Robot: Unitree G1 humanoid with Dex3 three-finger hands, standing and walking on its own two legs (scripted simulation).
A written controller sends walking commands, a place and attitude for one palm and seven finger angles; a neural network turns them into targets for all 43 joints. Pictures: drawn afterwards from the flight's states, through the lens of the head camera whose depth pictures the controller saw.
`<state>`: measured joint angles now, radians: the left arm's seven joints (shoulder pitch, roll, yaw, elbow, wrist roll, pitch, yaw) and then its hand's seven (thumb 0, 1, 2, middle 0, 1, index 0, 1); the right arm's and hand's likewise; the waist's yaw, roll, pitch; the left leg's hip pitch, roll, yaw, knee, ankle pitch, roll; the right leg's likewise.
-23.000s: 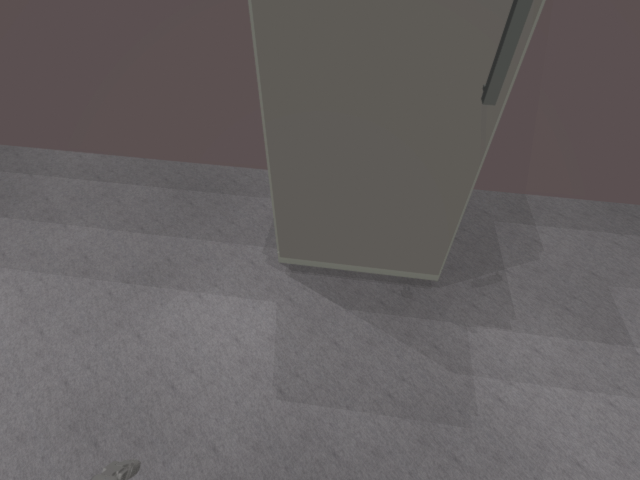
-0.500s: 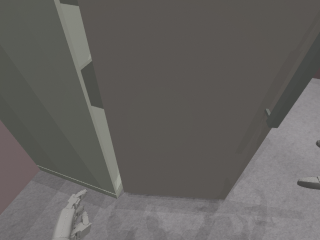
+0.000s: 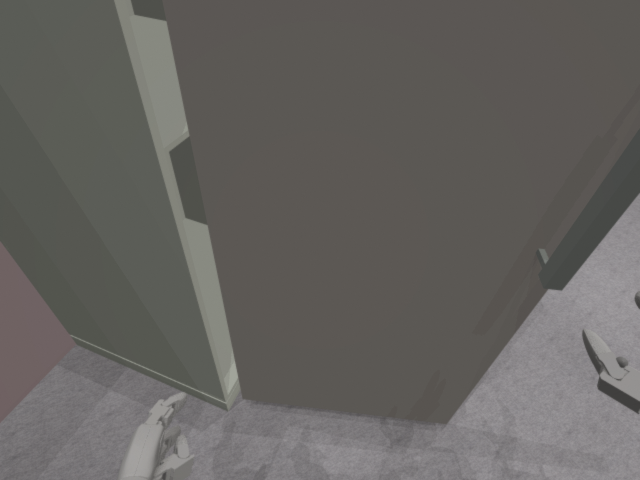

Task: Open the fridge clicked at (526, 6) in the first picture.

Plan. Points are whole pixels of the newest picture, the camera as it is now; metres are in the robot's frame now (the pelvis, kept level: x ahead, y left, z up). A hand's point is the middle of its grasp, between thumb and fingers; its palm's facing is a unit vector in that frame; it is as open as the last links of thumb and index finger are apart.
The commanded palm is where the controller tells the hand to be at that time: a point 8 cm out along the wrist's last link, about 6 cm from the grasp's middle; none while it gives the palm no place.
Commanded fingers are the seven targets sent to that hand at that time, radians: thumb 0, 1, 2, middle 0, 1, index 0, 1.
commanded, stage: draw the hand back to the body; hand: right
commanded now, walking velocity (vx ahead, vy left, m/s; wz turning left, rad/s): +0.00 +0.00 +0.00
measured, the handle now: (613, 172) +0.42 -0.35 +0.22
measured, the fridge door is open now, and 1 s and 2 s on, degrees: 75 75 75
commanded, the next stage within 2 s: step back with the hand held close in 0.48 s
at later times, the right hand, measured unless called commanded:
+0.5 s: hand (610, 376) +0.19 -0.26 +0.15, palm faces +0.48 +0.79 -0.38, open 7.4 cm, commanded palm +0.13 -0.29 +0.17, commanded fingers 0.00 -0.90 -0.90 0.20 0.30 0.20 0.30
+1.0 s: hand out of the picture +0.15 -0.28 +0.16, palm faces +0.39 +0.78 -0.49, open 7.4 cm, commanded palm +0.09 -0.32 +0.18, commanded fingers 0.00 -0.90 -0.90 0.20 0.30 0.20 0.30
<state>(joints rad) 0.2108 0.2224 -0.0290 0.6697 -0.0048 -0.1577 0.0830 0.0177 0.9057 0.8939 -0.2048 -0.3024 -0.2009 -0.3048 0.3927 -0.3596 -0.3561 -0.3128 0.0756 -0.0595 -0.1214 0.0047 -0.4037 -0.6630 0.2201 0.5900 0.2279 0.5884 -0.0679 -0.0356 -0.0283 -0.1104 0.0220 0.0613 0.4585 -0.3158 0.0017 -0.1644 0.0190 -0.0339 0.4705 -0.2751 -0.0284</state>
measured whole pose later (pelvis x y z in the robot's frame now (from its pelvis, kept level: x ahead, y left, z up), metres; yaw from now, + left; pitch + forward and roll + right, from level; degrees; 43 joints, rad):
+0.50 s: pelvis +0.00 +0.01 +0.00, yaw -1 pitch -3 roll +0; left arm 0.20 0.21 -0.03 0.65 0.00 -0.09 0.09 0.02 0.91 0.89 -0.20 -0.30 -0.20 -0.30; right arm 0.45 -0.35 -0.33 -0.38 0.08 -0.03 -0.12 0.02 -0.88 -0.90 0.21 0.31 0.21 0.31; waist -0.08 -0.05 -0.01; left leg -0.07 0.01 0.08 0.43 -0.31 0.02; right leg -0.13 0.01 -0.02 0.45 -0.27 -0.01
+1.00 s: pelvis -0.04 -0.01 +0.00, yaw -1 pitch +1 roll +1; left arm 0.18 0.23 0.00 0.55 -0.02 0.04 0.09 0.02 0.91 0.89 -0.20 -0.30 -0.20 -0.30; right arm 0.57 -0.46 -0.41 -0.52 0.08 -0.13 -0.13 0.02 -0.89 -0.90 0.21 0.30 0.22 0.30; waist -0.02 0.00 0.01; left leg -0.22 0.02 0.08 0.43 -0.23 -0.01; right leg -0.30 0.02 -0.02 0.49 -0.21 -0.05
